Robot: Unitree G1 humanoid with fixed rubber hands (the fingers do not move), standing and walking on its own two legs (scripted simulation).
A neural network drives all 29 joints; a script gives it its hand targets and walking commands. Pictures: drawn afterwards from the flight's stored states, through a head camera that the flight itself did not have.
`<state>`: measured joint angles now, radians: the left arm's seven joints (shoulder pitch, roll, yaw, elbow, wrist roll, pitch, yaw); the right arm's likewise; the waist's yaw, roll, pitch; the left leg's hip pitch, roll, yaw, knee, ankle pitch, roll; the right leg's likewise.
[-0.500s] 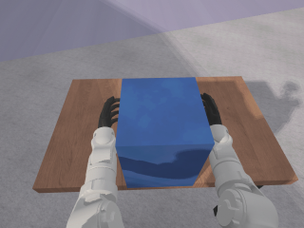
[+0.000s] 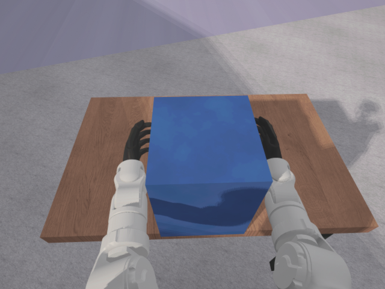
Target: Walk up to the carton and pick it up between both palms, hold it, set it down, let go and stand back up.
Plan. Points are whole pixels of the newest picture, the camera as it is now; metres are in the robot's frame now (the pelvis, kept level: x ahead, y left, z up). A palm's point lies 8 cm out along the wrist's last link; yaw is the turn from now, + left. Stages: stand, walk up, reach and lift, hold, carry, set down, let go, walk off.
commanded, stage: set down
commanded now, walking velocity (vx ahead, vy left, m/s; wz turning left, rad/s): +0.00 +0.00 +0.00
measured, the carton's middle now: (201, 169) +0.37 +0.00 +0.03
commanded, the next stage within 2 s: none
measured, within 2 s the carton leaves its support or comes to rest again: neither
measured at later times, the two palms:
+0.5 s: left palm (127, 161) +0.39 +0.17 +0.03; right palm (263, 151) +0.42 -0.14 +0.04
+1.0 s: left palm (112, 129) +0.40 +0.19 +0.13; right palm (297, 119) +0.43 -0.19 +0.13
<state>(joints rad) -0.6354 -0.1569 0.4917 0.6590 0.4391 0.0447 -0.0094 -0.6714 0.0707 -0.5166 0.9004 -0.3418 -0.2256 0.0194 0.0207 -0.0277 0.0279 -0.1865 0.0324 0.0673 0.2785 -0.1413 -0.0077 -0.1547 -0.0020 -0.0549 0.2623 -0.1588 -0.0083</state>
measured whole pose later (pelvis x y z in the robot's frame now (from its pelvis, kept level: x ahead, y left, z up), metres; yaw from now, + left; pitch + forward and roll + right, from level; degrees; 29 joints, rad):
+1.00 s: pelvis -0.04 -0.01 -0.01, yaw -1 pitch +13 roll -1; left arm -0.95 0.24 0.01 0.96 -0.24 0.18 0.13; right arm -1.02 -0.36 0.11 1.13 0.41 0.10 -0.06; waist 0.07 -0.01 -0.17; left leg -0.53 0.07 0.05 0.46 -0.15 -0.02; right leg -0.50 0.03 -0.04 0.43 -0.16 -0.03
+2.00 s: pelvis -0.02 -0.01 +0.00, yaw -2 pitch +1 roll +0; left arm -0.44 0.22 0.16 0.12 -0.16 0.64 0.09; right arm -0.53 -0.35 0.04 0.42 0.39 0.33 -0.08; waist 0.05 -0.01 -0.02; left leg -0.22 0.05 0.06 0.34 -0.14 -0.02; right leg -0.21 0.03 0.00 0.35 -0.16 -0.02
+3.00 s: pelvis -0.01 +0.00 +0.00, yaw -3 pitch -2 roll +0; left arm 0.20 0.15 -0.05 0.06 -0.15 0.09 0.13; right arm 0.21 -0.21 0.02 0.18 0.23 -0.06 0.02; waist 0.06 -0.01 0.03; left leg -0.11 0.03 0.06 0.30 -0.16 -0.01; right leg -0.10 0.02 0.03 0.31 -0.18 -0.01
